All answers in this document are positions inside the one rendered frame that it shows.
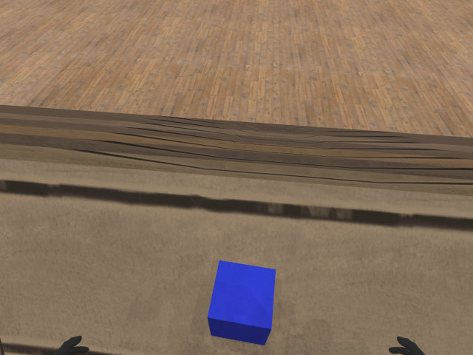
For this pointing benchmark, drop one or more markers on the right robot hand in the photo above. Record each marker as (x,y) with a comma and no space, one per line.
(410,348)

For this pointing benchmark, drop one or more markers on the left robot hand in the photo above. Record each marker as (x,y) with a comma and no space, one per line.
(68,347)

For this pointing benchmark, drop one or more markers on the carton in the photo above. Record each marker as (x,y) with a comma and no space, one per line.
(242,302)

